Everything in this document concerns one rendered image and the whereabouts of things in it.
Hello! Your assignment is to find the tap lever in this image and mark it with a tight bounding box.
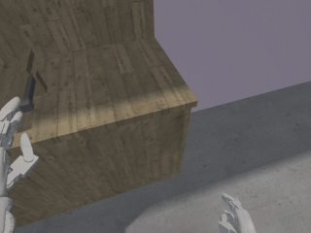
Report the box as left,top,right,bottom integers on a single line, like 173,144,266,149
19,73,36,113

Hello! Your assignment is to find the robot right hand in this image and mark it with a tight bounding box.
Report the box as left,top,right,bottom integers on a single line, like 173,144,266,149
219,193,257,233

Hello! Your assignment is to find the robot left hand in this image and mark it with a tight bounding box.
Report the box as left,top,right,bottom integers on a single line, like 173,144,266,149
0,97,39,198

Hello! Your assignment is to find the robot left forearm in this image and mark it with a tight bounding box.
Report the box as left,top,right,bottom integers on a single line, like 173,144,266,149
0,197,17,233

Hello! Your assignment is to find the counter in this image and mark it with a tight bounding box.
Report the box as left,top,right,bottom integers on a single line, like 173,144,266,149
0,0,198,228

